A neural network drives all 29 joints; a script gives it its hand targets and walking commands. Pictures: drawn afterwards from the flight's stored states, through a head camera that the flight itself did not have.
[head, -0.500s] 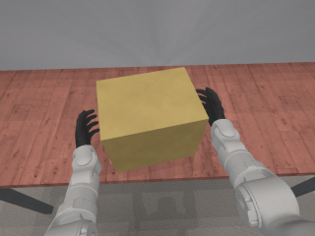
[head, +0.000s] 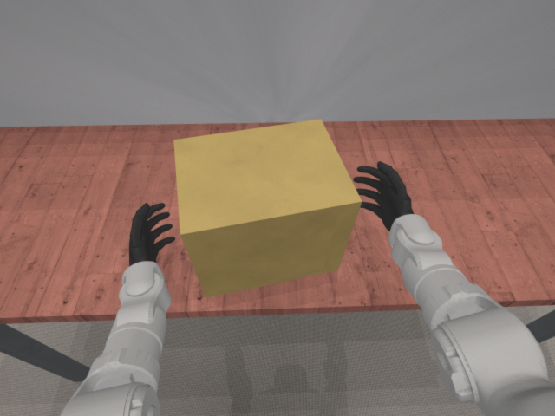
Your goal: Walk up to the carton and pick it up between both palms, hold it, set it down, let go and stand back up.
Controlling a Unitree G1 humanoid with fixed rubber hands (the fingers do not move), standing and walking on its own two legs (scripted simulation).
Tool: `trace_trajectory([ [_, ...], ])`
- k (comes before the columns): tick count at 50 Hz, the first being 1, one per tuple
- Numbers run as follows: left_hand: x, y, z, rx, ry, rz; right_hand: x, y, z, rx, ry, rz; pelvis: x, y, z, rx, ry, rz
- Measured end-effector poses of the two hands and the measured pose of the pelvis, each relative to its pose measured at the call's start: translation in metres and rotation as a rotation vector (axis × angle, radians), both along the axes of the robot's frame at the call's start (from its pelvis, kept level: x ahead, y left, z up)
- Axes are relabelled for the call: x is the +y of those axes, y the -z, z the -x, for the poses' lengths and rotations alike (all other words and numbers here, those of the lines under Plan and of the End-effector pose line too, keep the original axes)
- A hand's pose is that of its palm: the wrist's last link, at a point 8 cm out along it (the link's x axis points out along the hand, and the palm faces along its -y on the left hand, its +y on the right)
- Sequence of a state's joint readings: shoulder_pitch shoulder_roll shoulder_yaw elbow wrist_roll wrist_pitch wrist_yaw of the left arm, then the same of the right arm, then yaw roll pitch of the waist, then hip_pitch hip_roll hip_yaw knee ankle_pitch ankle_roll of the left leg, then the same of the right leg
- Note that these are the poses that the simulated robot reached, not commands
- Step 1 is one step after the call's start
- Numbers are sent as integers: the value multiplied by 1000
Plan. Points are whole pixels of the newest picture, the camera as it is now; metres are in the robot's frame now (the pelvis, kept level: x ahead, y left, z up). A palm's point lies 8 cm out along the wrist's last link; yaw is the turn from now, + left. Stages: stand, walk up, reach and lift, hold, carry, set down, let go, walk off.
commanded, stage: set down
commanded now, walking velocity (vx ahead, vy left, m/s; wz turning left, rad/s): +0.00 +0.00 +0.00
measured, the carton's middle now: (262, 210) +0.45 +0.09 +0.01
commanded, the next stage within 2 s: none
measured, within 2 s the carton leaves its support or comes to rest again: neither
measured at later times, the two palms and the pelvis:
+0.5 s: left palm (122, 296) +0.27 +0.26 +0.02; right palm (430, 255) +0.37 -0.17 +0.05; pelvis -0.02 +0.00 +0.00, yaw +0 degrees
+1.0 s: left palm (105, 327) +0.23 +0.26 +0.03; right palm (439, 300) +0.31 -0.18 +0.02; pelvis +0.00 +0.00 +0.01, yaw +1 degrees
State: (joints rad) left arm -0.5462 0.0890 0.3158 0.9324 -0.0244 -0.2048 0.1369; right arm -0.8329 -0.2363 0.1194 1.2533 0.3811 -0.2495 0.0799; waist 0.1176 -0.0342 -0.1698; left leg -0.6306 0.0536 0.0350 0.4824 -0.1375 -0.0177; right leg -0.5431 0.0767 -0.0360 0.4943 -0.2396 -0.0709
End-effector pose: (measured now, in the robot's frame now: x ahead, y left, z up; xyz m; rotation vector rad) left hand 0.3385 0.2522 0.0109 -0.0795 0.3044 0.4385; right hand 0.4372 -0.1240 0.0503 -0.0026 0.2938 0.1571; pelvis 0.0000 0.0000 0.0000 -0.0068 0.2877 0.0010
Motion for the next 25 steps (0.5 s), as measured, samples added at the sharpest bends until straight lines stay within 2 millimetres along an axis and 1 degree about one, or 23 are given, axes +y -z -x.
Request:
trace_trajectory([
  [3, 2, 1, 5, 11, -1, -8, -4, 0, 2, -13, 9, -2, 2, 0, 1, -1, 0, 3],
  [7, 8, 3, 18, 20, -5, -31, -14, 0, 9, -41, 21, -7, 5, -1, 4, -6, 1, 9],
  [10, 12, 3, 33, 20, -10, -50, -24, 5, 21, -38, 28, 0, 6, -2, 6, -16, 2, 13],
  [14, 12, 8, 47, 38, -11, -45, -37, 12, 37, -22, 28, 21, 6, -1, 12, -27, 2, 13],
  [17, 9, 2, 56, 5, 2, -56, -43, 13, 51, -30, 16, 22, 6, -2, 14, -44, 2, 13],
  [19, 9, -1, 60, -3, -2, -53, -46, 13, 60, -24, 12, 28, 5, -2, 16, -57, 2, 12],
  [21, 9, -2, 63, 3, -12, -54, -46, 13, 63, -14, 1, 29, 5, -1, 18, -66, 0, 8],
  [25, 7, -6, 66, 0, -23, -53, -43, 5, 69, -44, -41, 20, 3, -2, 18, -85, -1, 4],
])
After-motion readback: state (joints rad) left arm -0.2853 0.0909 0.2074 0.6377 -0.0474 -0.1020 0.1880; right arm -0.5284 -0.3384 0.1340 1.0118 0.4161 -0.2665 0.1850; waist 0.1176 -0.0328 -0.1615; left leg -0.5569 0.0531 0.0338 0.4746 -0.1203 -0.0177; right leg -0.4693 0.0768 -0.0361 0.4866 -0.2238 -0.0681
